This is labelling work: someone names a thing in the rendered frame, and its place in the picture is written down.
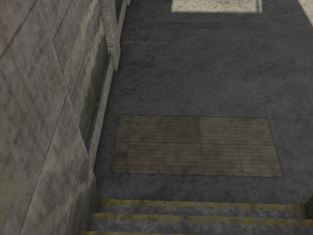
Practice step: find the stairs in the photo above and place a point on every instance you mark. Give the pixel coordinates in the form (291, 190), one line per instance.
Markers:
(144, 217)

